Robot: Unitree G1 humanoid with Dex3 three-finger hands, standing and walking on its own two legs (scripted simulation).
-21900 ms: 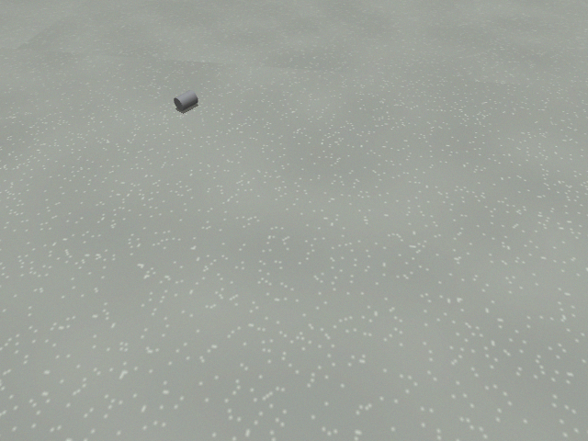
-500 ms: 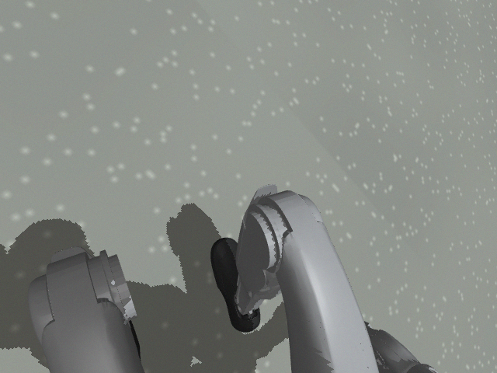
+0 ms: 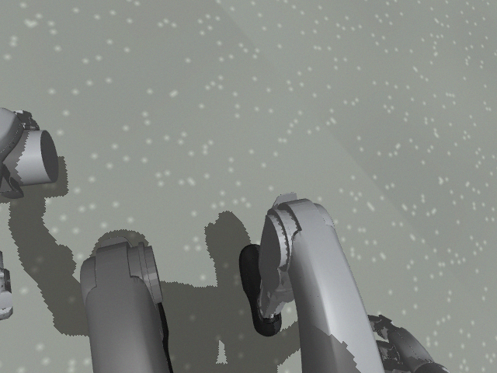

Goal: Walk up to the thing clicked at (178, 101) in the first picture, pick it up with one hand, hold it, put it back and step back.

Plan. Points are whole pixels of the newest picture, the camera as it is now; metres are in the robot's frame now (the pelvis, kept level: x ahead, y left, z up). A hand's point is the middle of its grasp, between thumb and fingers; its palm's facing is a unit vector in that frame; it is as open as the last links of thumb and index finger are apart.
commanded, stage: lift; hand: left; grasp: from above
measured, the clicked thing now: (7, 160) +0.47 +0.29 -0.20
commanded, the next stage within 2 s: hold in 1.76 s
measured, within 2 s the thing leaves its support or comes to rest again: neither
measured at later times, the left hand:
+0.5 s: hand out of the picture +0.44 +0.30 -0.08, palm faces -0.51 -0.07 -0.86, open 10.9 cm
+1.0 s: hand out of the picture +0.39 +0.28 +0.12, palm faces -0.45 -0.09 -0.89, open 11.0 cm
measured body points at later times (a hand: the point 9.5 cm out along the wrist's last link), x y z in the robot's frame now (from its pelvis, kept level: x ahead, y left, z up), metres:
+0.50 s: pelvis +0.01 +0.01 +0.06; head +0.23 +0.06 +0.45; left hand +0.47 +0.30 -0.03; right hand +0.07 -0.27 -0.05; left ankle +0.07 +0.12 -0.31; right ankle +0.13 -0.13 -0.31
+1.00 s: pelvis +0.02 +0.01 +0.21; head +0.17 +0.04 +0.64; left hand +0.41 +0.28 +0.18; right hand +0.16 -0.26 +0.09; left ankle +0.07 +0.12 -0.31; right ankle +0.13 -0.13 -0.31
